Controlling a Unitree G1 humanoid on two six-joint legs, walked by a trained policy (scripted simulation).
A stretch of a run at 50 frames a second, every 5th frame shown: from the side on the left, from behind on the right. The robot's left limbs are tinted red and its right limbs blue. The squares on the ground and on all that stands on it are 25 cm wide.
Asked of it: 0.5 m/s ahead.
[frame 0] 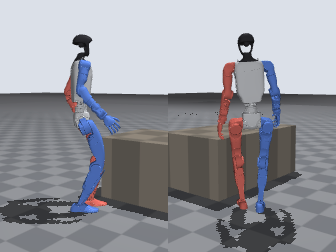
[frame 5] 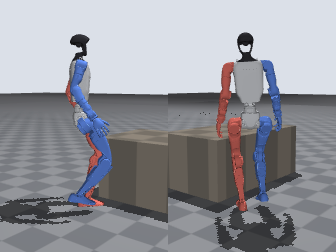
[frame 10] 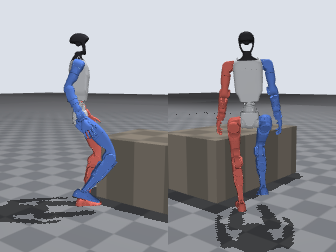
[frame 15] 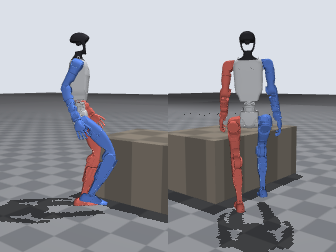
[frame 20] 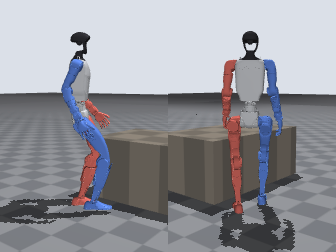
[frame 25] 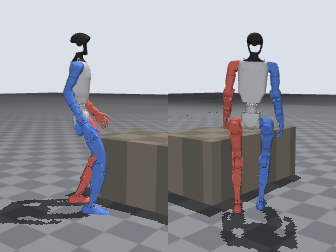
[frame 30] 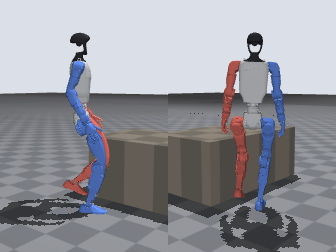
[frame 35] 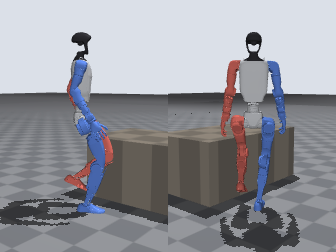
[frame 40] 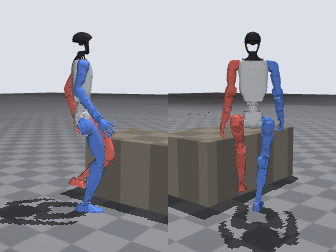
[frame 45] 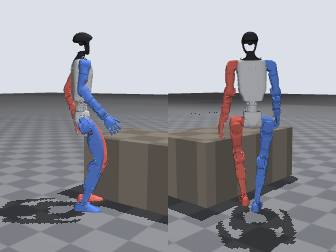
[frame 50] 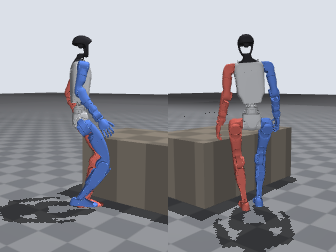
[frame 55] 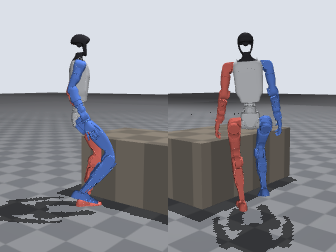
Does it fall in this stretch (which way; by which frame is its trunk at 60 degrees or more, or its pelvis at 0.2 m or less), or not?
no
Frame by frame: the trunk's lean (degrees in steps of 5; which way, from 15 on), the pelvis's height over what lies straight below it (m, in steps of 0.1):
0: 5, 0.8
5: 5, 0.8
10: 5, 0.8
15: 0, 0.8
20: 0, 0.8
25: 5, 0.8
30: 0, 0.8
35: 0, 0.8
40: 0, 0.8
45: 0, 0.8
50: 5, 0.7
55: 5, 0.8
